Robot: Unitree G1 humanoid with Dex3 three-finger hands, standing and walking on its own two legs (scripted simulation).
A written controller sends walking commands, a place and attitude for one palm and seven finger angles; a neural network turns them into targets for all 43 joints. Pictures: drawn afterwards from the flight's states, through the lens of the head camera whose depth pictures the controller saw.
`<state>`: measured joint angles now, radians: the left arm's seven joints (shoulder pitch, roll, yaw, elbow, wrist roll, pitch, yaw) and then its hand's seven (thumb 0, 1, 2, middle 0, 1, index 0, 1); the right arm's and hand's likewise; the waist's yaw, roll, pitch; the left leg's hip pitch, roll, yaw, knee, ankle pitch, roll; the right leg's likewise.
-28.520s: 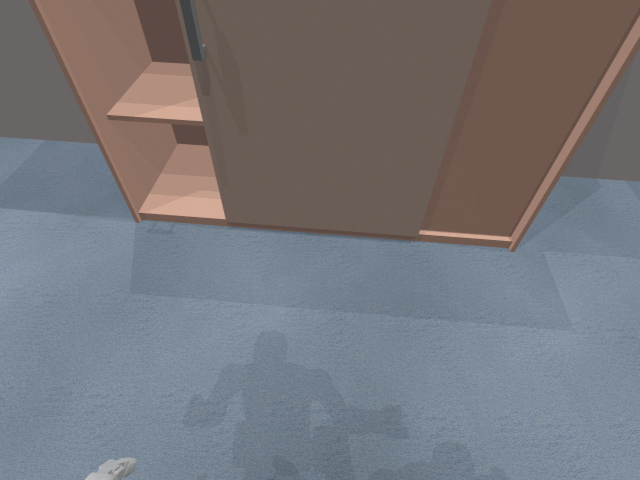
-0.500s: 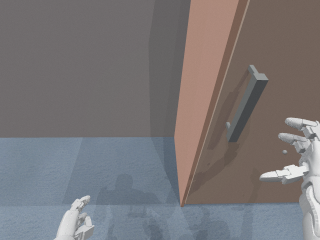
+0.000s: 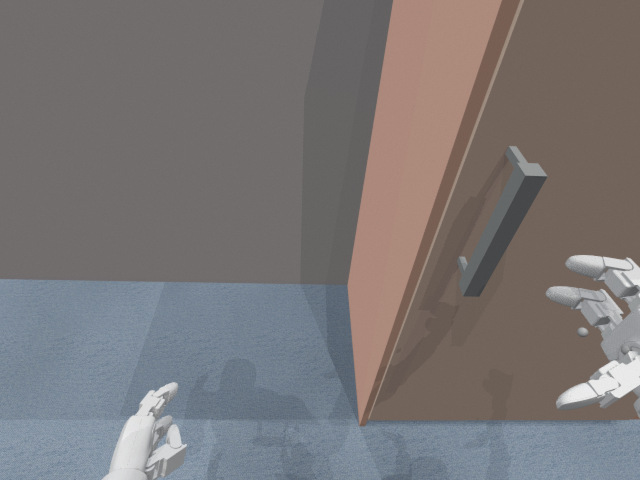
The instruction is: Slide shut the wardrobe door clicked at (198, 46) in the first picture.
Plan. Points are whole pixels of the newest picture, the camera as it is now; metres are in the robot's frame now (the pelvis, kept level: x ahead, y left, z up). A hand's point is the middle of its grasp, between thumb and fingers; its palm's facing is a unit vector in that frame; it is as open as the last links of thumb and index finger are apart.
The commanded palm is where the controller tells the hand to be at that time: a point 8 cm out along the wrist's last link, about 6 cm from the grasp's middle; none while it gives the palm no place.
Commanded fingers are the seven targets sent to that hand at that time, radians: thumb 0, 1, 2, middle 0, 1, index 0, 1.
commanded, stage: draw the hand back to the body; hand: right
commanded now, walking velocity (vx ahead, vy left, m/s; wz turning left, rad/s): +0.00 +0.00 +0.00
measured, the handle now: (489, 227) +0.43 -0.23 +0.11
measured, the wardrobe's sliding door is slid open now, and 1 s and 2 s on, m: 0.00 0.00 0.00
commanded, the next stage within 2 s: step back with the hand held close in 1.34 s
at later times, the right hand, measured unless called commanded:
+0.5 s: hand (626, 371) +0.21 -0.29 +0.13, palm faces +0.46 +0.84 -0.27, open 13.3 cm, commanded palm +0.16 -0.32 +0.16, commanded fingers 0.00 -0.10 -0.51 0.23 0.77 0.23 0.77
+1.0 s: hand (625, 364) +0.20 -0.27 +0.16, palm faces +0.44 +0.82 -0.36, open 8.4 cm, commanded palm +0.15 -0.31 +0.18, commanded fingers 0.00 -0.90 -0.90 0.20 0.30 0.20 0.30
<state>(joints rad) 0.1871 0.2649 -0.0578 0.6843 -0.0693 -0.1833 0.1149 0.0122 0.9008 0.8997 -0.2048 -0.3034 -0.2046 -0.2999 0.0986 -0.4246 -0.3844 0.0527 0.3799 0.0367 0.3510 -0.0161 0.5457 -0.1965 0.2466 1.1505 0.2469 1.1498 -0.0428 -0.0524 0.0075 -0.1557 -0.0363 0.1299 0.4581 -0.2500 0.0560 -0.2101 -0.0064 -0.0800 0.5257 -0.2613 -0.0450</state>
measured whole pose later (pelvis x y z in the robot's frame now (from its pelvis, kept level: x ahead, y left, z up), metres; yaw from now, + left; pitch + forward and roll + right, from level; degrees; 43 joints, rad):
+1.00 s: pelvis +0.01 -0.01 +0.01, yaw +1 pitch -6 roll +1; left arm 0.20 0.24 0.01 0.67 0.00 -0.12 0.04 0.01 0.90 0.90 -0.20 -0.30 -0.20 -0.30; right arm 0.49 -0.34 -0.30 -0.39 0.08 -0.11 -0.14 0.01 -0.66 -0.78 0.21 0.44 0.21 0.44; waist -0.07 -0.05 0.04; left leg -0.03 -0.03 0.09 0.32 -0.20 0.04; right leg -0.08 0.01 -0.11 0.39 -0.22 -0.06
